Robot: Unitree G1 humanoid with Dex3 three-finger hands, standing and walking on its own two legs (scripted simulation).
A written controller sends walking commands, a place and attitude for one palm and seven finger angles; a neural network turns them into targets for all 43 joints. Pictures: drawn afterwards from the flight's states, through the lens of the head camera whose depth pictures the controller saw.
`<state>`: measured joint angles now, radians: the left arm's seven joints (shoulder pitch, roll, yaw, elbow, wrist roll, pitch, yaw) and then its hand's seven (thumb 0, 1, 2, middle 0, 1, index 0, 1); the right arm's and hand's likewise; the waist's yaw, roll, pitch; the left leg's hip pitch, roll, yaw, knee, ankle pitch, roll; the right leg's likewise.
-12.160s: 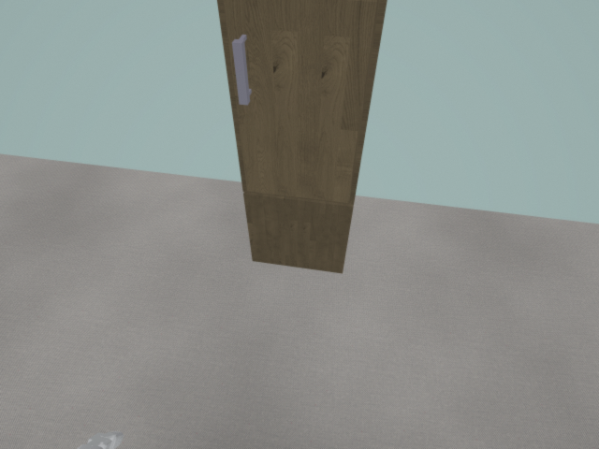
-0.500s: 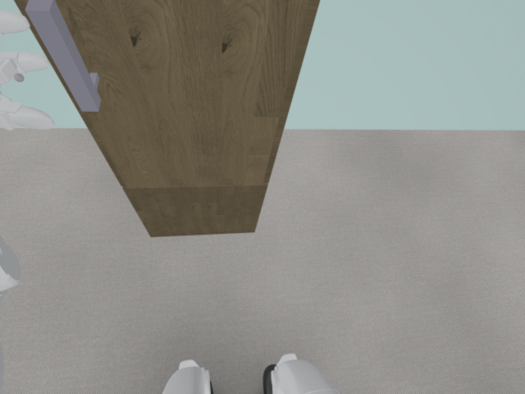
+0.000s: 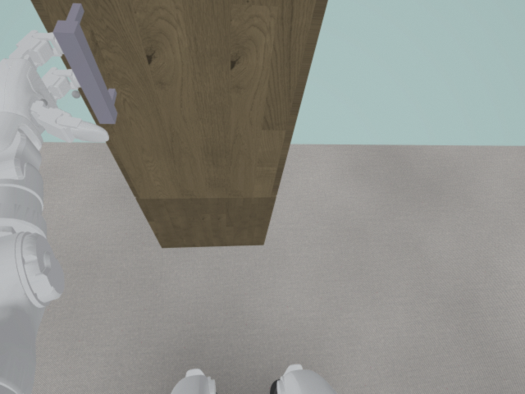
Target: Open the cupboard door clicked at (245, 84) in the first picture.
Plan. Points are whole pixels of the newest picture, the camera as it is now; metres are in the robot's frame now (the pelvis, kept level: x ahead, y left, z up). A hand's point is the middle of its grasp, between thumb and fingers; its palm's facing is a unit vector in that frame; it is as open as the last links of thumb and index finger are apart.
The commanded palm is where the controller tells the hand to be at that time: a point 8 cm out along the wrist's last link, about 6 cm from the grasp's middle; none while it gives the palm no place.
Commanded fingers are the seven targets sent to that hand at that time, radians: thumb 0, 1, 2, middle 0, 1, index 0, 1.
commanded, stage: slide the fingers in behind the handle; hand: left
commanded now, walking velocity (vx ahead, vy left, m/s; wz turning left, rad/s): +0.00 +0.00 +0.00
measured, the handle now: (93, 68) +0.56 +0.20 +0.13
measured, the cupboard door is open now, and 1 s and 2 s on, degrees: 0 0 0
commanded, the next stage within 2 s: close the thumb around the handle in 0.90 s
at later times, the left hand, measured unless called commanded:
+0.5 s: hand (95, 98) +0.50 +0.19 +0.13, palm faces -0.02 -1.00 +0.00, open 14.0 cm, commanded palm +0.48 +0.24 +0.12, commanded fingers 0.00 -0.50 0.30 -0.30 -1.20 -0.30 -1.20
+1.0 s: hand (100, 94) +0.51 +0.19 +0.12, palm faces -0.02 -1.00 -0.01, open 13.9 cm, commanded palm +0.50 +0.23 +0.12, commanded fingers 0.00 -0.44 0.32 -0.30 -1.21 -0.30 -1.21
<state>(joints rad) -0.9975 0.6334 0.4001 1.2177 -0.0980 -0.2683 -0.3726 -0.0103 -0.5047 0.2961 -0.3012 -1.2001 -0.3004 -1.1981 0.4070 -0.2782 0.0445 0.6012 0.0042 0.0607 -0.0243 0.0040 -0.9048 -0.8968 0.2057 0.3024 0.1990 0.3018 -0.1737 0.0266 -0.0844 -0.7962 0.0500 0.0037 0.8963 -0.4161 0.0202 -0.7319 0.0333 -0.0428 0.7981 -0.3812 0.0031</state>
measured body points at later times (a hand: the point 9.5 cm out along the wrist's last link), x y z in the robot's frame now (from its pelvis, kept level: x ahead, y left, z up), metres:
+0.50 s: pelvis -0.01 -0.01 +0.00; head +0.08 +0.00 +0.44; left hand +0.49 +0.25 +0.14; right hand -0.01 -0.28 -0.11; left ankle +0.00 +0.10 -0.69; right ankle -0.01 -0.13 -0.69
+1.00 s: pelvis +0.00 +0.00 +0.00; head +0.10 +0.01 +0.44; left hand +0.51 +0.24 +0.13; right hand -0.02 -0.27 -0.11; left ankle +0.00 +0.10 -0.69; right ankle -0.01 -0.13 -0.69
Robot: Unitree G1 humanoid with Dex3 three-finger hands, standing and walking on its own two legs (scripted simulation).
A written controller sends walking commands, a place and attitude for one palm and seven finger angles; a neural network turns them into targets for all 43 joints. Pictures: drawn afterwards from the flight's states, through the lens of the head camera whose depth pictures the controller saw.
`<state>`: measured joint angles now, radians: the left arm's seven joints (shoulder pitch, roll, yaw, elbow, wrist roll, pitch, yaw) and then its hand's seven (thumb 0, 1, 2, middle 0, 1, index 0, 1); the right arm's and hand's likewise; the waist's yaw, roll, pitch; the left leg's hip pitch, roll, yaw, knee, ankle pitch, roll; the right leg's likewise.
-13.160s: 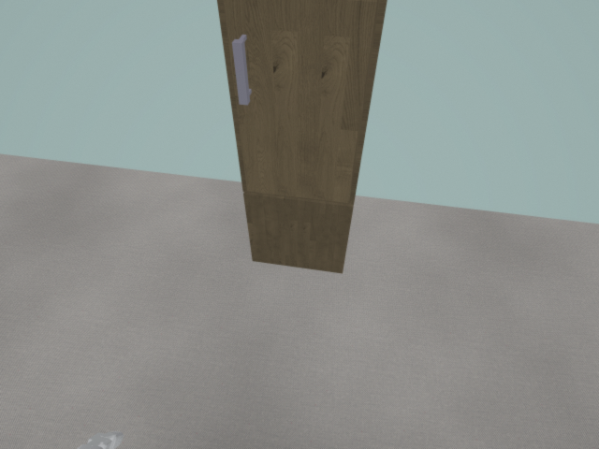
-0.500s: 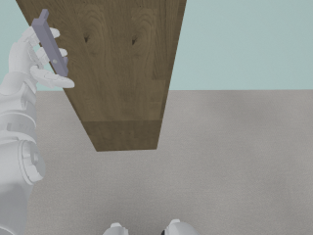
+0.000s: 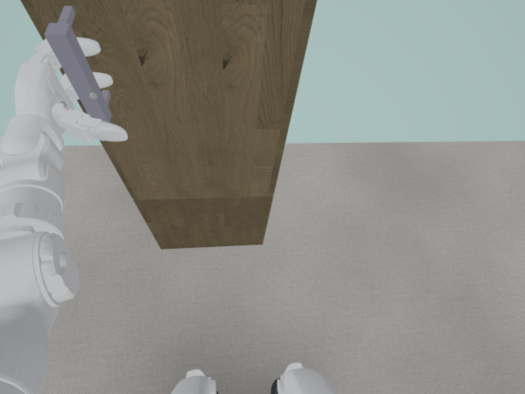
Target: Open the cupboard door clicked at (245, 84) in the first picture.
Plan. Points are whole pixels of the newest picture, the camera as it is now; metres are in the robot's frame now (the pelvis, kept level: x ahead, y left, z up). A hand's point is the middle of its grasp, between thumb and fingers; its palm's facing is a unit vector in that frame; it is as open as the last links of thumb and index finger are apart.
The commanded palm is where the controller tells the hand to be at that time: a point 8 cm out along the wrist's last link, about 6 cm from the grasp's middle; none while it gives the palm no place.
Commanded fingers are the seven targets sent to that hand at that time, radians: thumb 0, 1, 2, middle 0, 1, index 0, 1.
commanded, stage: close the thumb around the handle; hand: left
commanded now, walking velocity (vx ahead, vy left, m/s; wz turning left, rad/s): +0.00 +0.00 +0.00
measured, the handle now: (86, 70) +0.56 +0.21 +0.13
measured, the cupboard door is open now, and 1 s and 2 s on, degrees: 0 0 52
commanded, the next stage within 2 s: pull the door open along its arc in 0.70 s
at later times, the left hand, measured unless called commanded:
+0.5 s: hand (92, 97) +0.52 +0.20 +0.12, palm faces -0.01 -1.00 -0.01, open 7.6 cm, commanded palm +0.50 +0.24 +0.12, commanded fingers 0.00 0.90 0.90 -0.40 -1.35 -0.40 -1.35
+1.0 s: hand (99, 98) +0.51 +0.19 +0.12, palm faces -0.01 -1.00 -0.01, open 5.7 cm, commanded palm +0.47 +0.23 +0.12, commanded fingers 0.00 0.90 0.90 -0.40 -1.35 -0.40 -1.35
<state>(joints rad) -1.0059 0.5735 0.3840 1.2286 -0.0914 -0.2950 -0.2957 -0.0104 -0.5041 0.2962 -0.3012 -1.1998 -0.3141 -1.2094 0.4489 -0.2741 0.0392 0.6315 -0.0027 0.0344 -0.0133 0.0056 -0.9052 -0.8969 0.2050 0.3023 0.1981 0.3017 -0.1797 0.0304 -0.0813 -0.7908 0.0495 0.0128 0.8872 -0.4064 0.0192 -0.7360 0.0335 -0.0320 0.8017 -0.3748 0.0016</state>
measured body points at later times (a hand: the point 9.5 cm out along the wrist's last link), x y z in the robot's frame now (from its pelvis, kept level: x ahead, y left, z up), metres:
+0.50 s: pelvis +0.00 +0.00 +0.00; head +0.11 +0.02 +0.44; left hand +0.51 +0.25 +0.13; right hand +0.01 -0.27 -0.11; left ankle +0.00 +0.10 -0.69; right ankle +0.00 -0.13 -0.69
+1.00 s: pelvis +0.00 -0.01 +0.00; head +0.10 +0.01 +0.44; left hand +0.51 +0.24 +0.13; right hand -0.02 -0.27 -0.11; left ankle +0.00 +0.10 -0.69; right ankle +0.00 -0.13 -0.69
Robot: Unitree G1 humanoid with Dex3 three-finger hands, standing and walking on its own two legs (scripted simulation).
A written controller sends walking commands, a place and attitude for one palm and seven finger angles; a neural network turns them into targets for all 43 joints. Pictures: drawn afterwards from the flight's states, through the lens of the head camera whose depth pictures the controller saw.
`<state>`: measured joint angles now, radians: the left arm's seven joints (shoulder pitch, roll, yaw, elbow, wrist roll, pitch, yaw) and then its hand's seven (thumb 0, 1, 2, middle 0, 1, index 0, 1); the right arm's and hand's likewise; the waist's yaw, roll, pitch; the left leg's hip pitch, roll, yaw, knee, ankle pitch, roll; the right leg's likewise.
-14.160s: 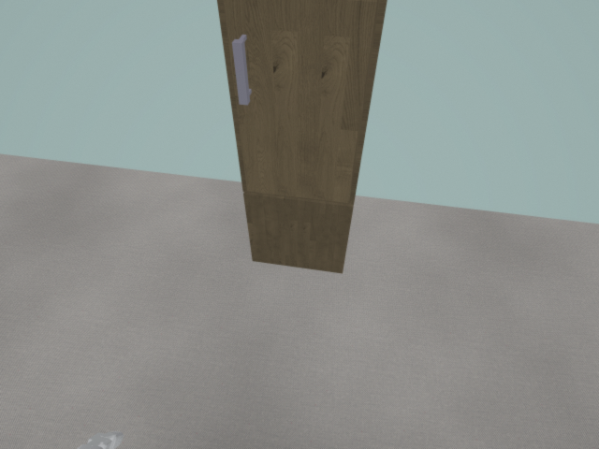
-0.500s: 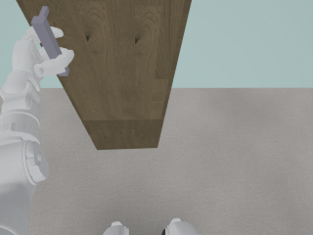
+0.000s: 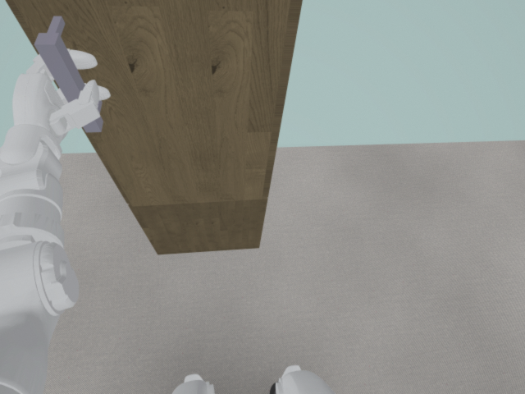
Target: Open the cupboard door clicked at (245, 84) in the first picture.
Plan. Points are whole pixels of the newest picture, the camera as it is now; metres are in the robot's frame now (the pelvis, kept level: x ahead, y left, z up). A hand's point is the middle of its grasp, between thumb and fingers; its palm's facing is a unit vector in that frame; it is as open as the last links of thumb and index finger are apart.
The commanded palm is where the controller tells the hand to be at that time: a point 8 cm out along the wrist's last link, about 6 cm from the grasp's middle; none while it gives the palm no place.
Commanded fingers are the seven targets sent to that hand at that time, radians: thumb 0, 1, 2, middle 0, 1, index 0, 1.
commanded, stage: pull the door open along its arc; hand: left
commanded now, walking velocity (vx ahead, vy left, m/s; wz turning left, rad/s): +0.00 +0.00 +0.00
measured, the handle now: (77, 79) +0.56 +0.22 +0.13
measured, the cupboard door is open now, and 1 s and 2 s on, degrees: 0 52 51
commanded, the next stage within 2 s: open thumb and fingers to let go in 0.86 s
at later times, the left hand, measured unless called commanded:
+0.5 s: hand (114, 175) +0.39 +0.15 +0.13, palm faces +0.16 -0.98 +0.10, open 6.3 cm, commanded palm +0.33 +0.20 +0.12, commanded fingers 0.00 0.90 0.90 -0.40 -1.35 -0.40 -1.35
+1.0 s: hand (210, 239) +0.29 +0.04 +0.13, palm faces +0.35 -0.94 -0.02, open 6.5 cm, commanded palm +0.25 +0.09 +0.12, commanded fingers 0.00 0.69 0.81 -0.38 -1.33 -0.38 -1.33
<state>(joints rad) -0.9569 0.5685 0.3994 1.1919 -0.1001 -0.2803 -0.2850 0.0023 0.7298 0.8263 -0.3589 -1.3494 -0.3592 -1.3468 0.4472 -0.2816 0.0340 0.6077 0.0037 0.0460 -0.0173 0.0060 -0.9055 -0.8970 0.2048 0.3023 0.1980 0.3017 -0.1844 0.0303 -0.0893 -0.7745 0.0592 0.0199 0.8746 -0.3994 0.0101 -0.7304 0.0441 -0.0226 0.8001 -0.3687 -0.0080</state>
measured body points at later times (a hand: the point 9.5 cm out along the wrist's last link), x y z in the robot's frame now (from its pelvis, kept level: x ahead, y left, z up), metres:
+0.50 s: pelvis +0.03 +0.00 +0.02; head +0.05 +0.00 +0.47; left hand +0.37 +0.20 +0.12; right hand +0.17 -0.23 -0.08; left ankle +0.01 +0.11 -0.70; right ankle +0.00 -0.12 -0.70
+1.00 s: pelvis +0.02 -0.04 +0.02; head +0.00 -0.07 +0.47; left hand +0.27 +0.09 +0.13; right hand +0.21 -0.24 -0.07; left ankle +0.01 +0.11 -0.70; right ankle +0.00 -0.12 -0.70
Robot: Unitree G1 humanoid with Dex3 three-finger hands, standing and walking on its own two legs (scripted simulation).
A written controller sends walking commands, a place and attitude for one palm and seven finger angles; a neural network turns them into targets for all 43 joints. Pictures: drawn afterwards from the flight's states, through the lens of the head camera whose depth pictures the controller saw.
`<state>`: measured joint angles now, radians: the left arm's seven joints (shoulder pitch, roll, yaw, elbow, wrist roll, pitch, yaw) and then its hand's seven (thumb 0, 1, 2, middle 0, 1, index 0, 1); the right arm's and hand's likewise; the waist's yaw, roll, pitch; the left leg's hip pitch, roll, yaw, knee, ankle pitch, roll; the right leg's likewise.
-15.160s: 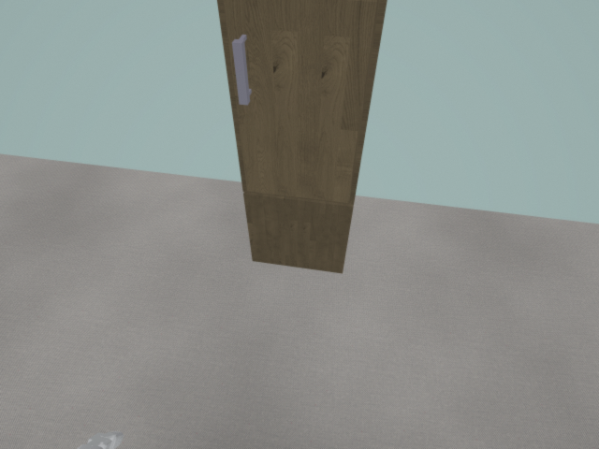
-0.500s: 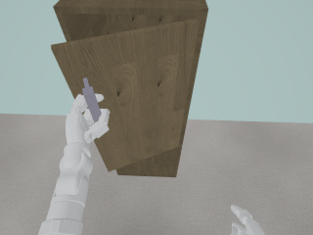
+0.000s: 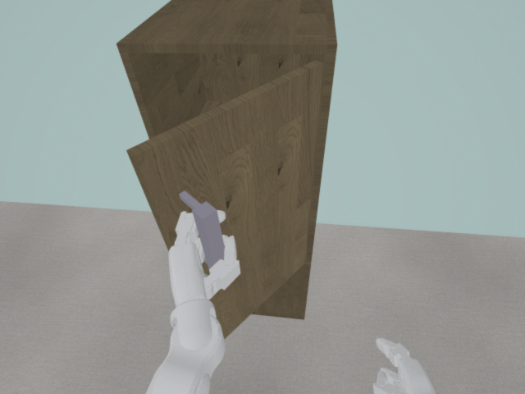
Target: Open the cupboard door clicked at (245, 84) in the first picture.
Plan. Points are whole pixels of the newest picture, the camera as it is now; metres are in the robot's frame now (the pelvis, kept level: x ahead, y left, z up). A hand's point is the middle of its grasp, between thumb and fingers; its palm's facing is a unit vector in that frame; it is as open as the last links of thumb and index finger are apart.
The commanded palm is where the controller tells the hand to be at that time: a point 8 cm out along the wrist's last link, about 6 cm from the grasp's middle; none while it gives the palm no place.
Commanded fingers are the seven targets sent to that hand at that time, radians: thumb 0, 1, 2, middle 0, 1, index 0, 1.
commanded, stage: open thumb and fingers to let go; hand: left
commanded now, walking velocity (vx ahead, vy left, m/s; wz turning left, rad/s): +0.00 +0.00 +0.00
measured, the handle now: (204, 237) +0.32 +0.10 +0.10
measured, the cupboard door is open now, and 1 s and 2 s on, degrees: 52 51 51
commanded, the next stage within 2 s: slide the hand sideways off the handle in 0.78 s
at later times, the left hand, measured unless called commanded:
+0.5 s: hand (226, 257) +0.28 +0.06 +0.10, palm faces +0.26 -0.97 +0.01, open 12.6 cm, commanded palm +0.25 +0.12 +0.10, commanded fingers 0.00 -0.50 0.30 -0.25 -0.90 -0.25 -0.90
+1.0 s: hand (221, 268) +0.27 +0.07 +0.10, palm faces -0.03 -0.99 -0.10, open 15.6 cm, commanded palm +0.24 +0.11 +0.10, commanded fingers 0.00 -0.50 0.30 -0.15 -0.30 -0.15 -0.30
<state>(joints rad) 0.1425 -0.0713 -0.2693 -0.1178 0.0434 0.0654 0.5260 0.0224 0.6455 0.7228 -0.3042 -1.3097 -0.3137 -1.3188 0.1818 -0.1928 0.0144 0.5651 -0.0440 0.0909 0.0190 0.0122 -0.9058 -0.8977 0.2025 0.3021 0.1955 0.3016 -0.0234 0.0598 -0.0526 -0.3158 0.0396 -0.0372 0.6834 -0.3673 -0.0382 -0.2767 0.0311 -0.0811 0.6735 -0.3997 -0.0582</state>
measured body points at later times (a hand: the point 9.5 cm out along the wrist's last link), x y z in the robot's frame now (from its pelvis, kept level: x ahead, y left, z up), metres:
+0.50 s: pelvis -0.01 +0.01 +0.01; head -0.03 -0.01 +0.45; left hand +0.27 +0.11 +0.11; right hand +0.16 -0.20 -0.09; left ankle +0.00 +0.15 -0.72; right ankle -0.02 -0.08 -0.72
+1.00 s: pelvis -0.03 +0.04 +0.00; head -0.04 +0.03 +0.45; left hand +0.27 +0.12 +0.11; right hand +0.14 -0.17 -0.09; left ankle +0.00 +0.15 -0.72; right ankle -0.02 -0.08 -0.72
